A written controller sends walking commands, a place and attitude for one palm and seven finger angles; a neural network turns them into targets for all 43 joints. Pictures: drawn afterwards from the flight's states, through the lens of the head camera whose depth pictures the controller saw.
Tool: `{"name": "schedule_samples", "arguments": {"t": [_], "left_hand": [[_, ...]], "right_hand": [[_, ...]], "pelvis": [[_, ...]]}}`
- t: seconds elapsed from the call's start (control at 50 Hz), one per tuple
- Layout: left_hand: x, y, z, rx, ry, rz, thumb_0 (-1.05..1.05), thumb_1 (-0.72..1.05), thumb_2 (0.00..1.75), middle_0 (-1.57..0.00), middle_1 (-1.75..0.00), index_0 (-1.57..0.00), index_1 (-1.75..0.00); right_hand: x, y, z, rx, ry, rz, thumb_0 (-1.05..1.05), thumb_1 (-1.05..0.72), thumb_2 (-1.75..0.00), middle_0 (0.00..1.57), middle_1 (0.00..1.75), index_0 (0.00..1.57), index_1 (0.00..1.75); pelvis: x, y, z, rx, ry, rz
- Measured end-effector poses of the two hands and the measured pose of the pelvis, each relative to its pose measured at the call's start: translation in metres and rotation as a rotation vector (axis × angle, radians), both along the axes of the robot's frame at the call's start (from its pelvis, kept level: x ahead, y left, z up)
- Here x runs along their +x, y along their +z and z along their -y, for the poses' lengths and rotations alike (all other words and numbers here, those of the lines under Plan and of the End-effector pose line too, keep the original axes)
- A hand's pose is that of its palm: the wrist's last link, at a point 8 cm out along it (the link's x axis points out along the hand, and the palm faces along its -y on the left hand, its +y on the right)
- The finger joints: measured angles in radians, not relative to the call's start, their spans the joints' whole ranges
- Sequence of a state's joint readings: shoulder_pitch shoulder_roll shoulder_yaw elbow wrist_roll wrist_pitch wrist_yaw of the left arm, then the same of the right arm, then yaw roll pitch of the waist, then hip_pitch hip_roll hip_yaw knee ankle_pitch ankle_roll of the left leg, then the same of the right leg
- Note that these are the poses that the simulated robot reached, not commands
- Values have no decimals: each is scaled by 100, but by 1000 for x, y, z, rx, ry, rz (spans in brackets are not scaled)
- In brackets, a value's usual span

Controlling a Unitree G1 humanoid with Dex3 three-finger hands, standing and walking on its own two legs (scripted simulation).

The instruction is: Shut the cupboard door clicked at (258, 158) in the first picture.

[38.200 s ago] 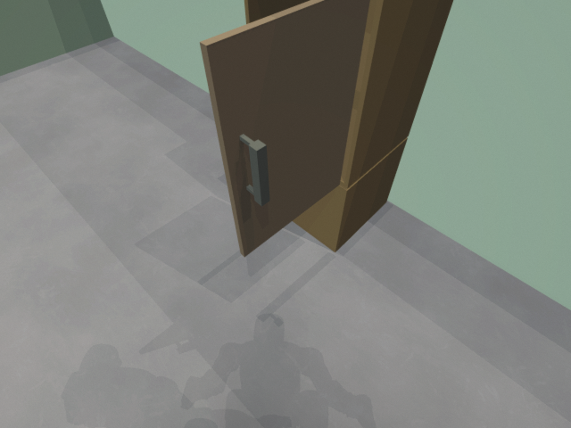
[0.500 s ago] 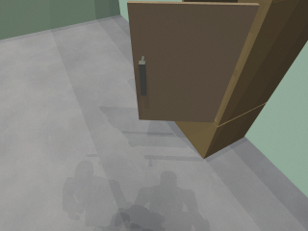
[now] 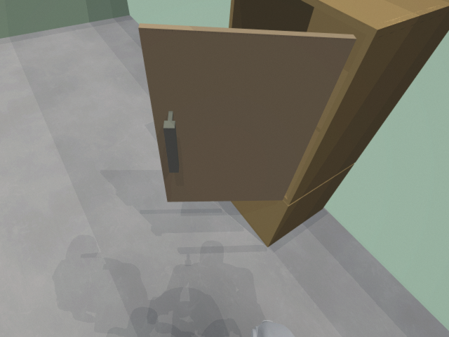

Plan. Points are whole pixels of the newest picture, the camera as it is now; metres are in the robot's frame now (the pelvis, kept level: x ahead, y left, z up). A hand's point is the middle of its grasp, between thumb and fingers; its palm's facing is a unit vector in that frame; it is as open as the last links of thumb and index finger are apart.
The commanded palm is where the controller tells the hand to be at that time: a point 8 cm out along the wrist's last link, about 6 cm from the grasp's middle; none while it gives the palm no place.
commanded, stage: take the last steps up to it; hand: left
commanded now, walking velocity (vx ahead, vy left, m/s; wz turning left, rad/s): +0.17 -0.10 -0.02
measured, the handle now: (172, 142) +0.55 +0.15 -0.03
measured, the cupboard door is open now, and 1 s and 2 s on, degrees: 59 59 59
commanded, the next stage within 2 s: come to a stop and stand still in 0.06 s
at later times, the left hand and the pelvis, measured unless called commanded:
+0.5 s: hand (167, 321) +0.18 +0.11 -0.17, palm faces +0.03 -0.97 -0.24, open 7.3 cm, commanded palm none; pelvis +0.10 -0.07 +0.00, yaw +0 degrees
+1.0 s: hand out of the picture +0.08 +0.15 -0.18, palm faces +0.02 -0.98 -0.22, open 7.4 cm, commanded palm none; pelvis +0.08 -0.04 -0.01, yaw +0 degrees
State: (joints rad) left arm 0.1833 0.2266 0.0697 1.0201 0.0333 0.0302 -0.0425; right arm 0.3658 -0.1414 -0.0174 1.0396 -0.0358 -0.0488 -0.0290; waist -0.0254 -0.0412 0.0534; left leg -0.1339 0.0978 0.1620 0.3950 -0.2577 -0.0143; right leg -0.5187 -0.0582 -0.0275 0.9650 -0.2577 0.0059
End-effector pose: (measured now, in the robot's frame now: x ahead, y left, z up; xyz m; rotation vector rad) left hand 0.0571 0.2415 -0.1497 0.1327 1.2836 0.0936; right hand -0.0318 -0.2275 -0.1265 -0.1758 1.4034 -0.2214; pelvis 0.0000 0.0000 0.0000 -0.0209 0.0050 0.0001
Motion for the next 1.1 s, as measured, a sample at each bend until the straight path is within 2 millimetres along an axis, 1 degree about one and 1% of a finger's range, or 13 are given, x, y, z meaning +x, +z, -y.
{"name": "schedule_samples", "arguments": {"t": [0.12,0.16,0.2,0.3,0.34,0.42,0.5,0.56,0.62,0.7,0.82,0.96,1.1], "left_hand": [[90,8,32,43,-85,85,0,91,89,-20,-30,-19,-30],[114,5,45,60,-100,115,0,91,89,-20,-30,-19,-30],[128,2,59,75,-95,137,0,91,89,-20,-30,-19,-30],[127,7,91,62,-77,71,0,91,89,-20,-30,-19,-30],[127,10,94,70,-42,64,-1,93,89,-20,-30,-20,-30],[124,13,90,83,-7,53,-2,94,89,-20,-30,-20,-30],[113,12,79,92,31,36,-1,93,89,-20,-30,-20,-30],[100,8,67,93,53,18,-1,92,89,-20,-30,-20,-30],[86,0,52,86,69,-4,0,91,89,-20,-30,-20,-30],[69,-14,33,70,95,-38,0,91,89,-20,-30,-20,-30],[47,-9,25,62,105,-83,0,91,89,-20,-30,-19,-30],[26,-2,35,72,66,-120,0,91,89,-20,-30,-19,-30],[20,1,54,43,33,-116,0,91,89,-20,-30,-19,-30]], "right_hand": [[-11,-15,17,65,-98,-123,0,-90,-90,20,30,21,30],[-6,-27,28,86,-117,-157,1,-90,-90,20,30,21,30],[6,-38,42,99,-119,-183,1,-90,-90,20,30,21,30],[71,-35,71,74,-83,-112,1,-90,-90,20,30,20,30],[102,-32,78,66,-61,-60,1,-90,-90,20,30,20,30],[158,-28,87,54,-2,33,0,-91,-90,20,30,20,30],[207,-21,87,38,55,126,0,-91,-90,20,30,20,30],[235,-13,81,23,91,190,0,-91,-90,20,30,20,30],[250,-6,70,4,121,243,0,-91,-90,20,30,20,30],[249,-3,54,-23,157,261,0,-91,-90,20,30,20,30],[223,-2,34,-5,166,203,0,-90,-90,20,30,20,30],[184,-20,28,60,84,157,1,-90,-90,20,30,21,30],[132,-19,41,48,25,82,0,-92,-90,20,30,21,30]], "pelvis": [[39,-8,31,21,-16,0],[57,-18,46,37,-16,1],[69,-25,57,32,-16,6],[89,-12,71,32,-13,1],[96,-8,74,37,-12,-7],[103,-5,76,39,-5,-12],[105,-5,72,36,5,-9],[103,-5,65,34,11,-7],[101,-9,56,30,14,-4],[98,-15,41,16,21,8],[92,-8,34,15,20,14],[83,-8,36,29,2,15],[76,-3,38,27,-2,33]]}}
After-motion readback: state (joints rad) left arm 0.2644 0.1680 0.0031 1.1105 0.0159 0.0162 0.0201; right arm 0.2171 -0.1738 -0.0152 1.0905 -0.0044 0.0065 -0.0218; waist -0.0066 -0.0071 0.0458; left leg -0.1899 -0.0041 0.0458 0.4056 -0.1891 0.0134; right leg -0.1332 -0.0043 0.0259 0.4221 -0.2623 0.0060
